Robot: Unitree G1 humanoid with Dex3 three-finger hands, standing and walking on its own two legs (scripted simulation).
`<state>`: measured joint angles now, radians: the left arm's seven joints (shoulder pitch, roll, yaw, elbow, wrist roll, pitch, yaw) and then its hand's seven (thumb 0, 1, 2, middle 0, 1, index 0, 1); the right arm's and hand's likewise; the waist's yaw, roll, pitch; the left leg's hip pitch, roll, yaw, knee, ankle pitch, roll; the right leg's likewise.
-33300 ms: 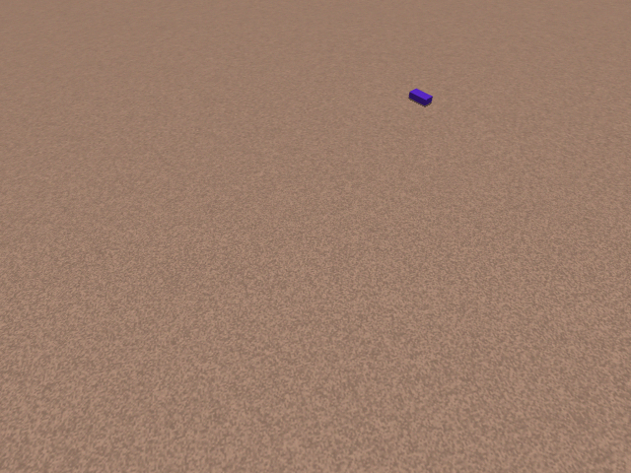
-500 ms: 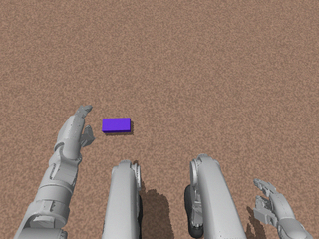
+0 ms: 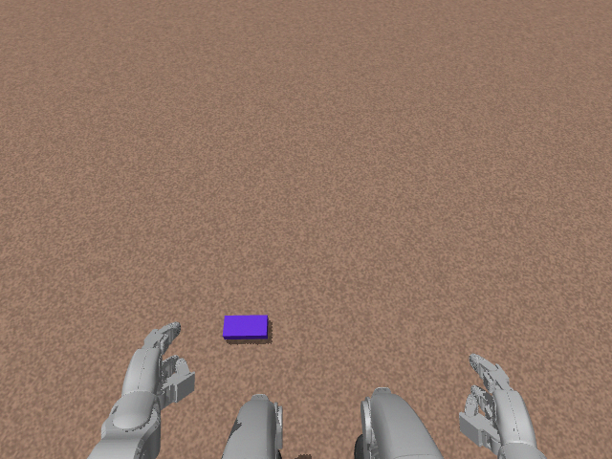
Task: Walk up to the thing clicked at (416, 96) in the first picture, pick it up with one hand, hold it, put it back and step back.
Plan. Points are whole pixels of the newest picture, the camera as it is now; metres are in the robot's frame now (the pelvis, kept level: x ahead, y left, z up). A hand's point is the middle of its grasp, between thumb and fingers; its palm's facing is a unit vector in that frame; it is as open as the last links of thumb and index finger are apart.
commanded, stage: home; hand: left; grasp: from above
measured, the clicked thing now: (246, 327) +0.47 +0.19 -0.64
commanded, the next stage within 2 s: none
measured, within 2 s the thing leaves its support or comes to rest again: neither
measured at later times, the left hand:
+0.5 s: hand (153, 405) +0.19 +0.19 +0.01, palm faces +0.08 -0.98 -0.20, open 7.4 cm
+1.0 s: hand (154, 400) +0.20 +0.19 +0.01, palm faces +0.06 -0.98 -0.21, open 7.4 cm
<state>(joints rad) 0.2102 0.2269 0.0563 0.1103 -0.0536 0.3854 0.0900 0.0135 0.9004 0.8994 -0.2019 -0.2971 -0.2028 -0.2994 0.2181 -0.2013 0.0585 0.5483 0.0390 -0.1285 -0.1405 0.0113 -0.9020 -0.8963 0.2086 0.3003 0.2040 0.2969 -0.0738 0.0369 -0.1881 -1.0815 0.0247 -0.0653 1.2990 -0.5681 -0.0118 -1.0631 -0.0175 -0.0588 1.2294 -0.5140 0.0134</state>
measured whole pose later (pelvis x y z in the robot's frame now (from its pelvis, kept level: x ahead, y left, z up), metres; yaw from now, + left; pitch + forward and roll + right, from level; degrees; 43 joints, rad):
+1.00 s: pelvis +0.03 +0.01 +0.06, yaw +1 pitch +11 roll -3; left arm 0.49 0.23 0.04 -0.13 -0.05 0.44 0.02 0.01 0.90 0.90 -0.20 -0.30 -0.20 -0.30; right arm 0.30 -0.22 0.03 0.55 0.00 -0.23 -0.18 0.02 -0.90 -0.90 0.21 0.30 0.20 0.30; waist -0.04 0.05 -0.16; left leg -0.68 0.03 -0.05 1.01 -0.52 0.00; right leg -0.66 -0.01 -0.05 0.93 -0.45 0.03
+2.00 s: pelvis +0.03 +0.01 +0.06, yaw +1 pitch +11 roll -3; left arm 0.50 0.23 0.03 -0.13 -0.05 0.45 0.02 0.01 0.90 0.90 -0.20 -0.30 -0.20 -0.30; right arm 0.29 -0.22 0.03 0.55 0.00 -0.24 -0.18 0.01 -0.90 -0.90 0.21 0.30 0.20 0.30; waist -0.04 0.05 -0.17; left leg -0.69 0.03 -0.05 1.02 -0.52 0.00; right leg -0.66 -0.01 -0.05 0.94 -0.46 0.02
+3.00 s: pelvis +0.02 +0.01 +0.12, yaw -1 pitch -3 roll +0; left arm 0.20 0.27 0.05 1.06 0.04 0.02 0.03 0.01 0.90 0.90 -0.20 -0.30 -0.20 -0.30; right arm 0.20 -0.27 -0.05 1.06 -0.04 0.00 -0.03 0.01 -0.90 -0.90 0.21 0.30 0.20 0.30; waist 0.02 0.00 0.05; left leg -0.15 -0.01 0.02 0.47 -0.26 0.02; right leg -0.18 -0.05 0.01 0.47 -0.23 0.04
